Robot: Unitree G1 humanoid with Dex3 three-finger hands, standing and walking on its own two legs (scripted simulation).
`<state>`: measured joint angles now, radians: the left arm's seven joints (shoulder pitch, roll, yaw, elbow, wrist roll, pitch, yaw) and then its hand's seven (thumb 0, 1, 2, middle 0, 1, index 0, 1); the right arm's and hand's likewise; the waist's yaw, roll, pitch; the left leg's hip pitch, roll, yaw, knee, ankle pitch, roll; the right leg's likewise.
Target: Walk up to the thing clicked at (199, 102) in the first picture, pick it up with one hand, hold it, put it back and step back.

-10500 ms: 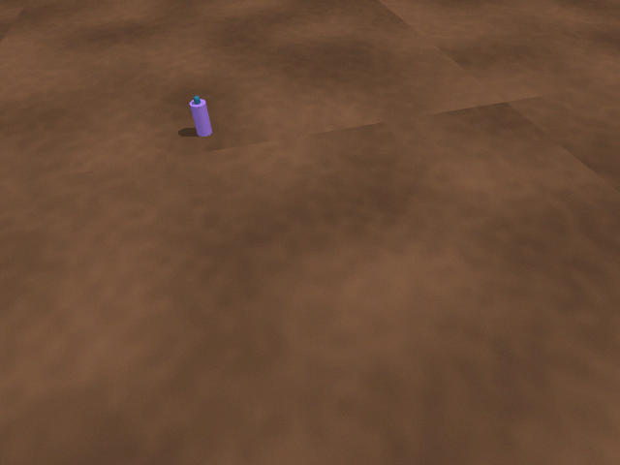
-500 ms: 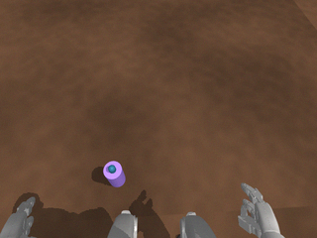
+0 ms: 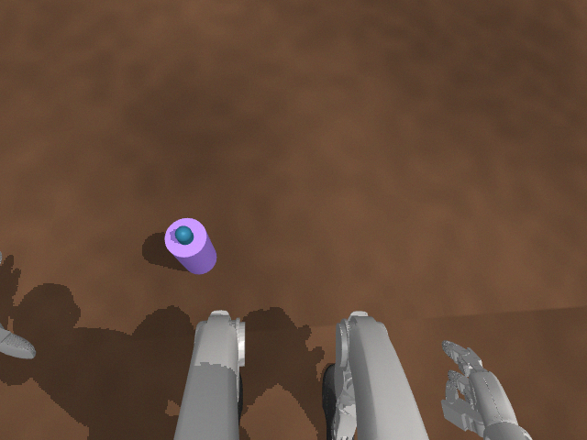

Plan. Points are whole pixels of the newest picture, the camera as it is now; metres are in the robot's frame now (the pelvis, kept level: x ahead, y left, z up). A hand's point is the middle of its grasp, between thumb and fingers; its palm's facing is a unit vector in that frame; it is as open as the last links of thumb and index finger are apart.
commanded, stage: go down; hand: left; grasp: from the side
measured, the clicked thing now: (192, 246) +0.46 +0.23 -0.41
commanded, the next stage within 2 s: approach in 1.52 s
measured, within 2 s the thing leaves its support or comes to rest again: neither
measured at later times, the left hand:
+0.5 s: hand (14, 266) +0.34 +0.40 -0.10, palm faces +0.21 -0.97 -0.14, open 17.5 cm
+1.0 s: hand (17, 259) +0.35 +0.41 -0.12, palm faces +0.20 -0.97 -0.11, open 17.5 cm
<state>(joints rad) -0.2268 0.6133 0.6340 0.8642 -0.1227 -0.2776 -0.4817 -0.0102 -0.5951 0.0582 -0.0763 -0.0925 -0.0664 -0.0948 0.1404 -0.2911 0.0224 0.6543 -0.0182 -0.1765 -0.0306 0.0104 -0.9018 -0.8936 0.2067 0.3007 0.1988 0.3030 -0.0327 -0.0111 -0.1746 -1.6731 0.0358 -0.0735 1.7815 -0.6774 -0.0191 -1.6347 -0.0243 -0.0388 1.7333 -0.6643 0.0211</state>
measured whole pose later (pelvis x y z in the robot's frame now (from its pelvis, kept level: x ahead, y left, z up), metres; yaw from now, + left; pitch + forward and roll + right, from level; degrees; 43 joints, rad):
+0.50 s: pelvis -0.02 +0.00 -0.08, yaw -2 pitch +34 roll -6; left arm -0.45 0.79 0.78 1.02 -0.16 -0.36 -0.62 -0.01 -0.57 0.05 -0.06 -0.07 -0.06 -0.07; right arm 0.11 -0.34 0.07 0.68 -0.03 -0.17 -0.03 0.01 -0.92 -0.90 0.21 0.30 0.20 0.30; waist -0.06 -0.02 -0.14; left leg -1.95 0.03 -0.11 2.05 -0.70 -0.03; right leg -1.90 -0.02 -0.06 1.99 -0.68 0.02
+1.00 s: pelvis -0.03 +0.01 -0.12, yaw -3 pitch +33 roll -7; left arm -0.55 0.87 0.80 1.06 -0.15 -0.34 -0.66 -0.01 -0.54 0.07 -0.05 -0.06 -0.04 -0.07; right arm 0.12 -0.35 0.09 0.67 -0.04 -0.16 -0.02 0.01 -0.92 -0.90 0.21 0.30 0.20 0.30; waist -0.08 -0.03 -0.12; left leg -2.06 0.02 -0.12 2.18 -0.69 -0.02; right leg -2.00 -0.02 -0.06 2.10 -0.67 0.03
